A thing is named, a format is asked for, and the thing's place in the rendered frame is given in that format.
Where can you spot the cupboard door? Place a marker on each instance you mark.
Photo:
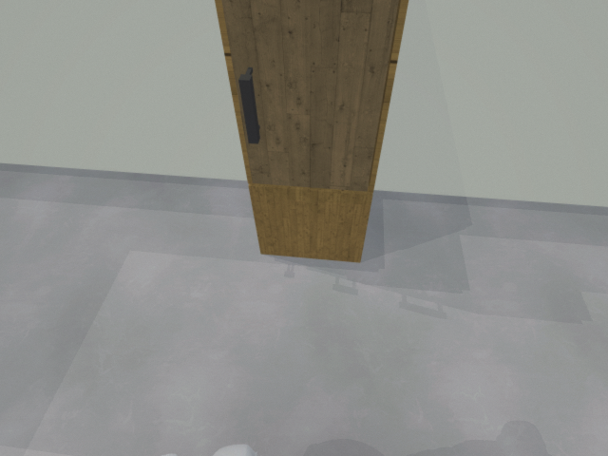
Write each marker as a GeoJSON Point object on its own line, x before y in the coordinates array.
{"type": "Point", "coordinates": [319, 73]}

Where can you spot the handle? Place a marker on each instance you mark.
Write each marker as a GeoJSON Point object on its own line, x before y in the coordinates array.
{"type": "Point", "coordinates": [249, 105]}

